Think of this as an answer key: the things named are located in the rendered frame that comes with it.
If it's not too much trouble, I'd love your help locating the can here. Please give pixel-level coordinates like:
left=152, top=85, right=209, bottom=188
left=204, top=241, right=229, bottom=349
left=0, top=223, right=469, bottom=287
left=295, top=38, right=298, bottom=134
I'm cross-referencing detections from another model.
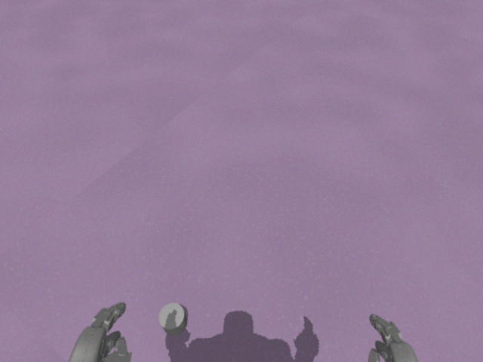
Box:
left=158, top=303, right=187, bottom=336

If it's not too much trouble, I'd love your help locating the left robot hand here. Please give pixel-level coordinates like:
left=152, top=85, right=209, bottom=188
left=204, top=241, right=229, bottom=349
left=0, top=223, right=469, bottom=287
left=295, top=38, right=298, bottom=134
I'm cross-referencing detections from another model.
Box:
left=68, top=302, right=132, bottom=362

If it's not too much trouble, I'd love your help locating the right robot hand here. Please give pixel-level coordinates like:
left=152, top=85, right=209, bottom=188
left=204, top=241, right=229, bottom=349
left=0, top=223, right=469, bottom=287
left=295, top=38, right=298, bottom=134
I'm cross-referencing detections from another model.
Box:
left=368, top=314, right=418, bottom=362

